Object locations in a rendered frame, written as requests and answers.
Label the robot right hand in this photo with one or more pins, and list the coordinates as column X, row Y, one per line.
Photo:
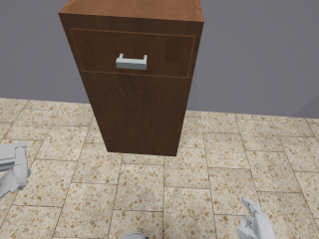
column 259, row 227

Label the cabinet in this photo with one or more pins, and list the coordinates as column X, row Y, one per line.
column 137, row 113

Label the robot left hand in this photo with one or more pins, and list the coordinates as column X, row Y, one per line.
column 13, row 160

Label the handle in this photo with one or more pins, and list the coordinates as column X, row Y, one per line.
column 135, row 64

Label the drawer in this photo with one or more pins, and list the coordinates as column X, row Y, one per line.
column 167, row 54

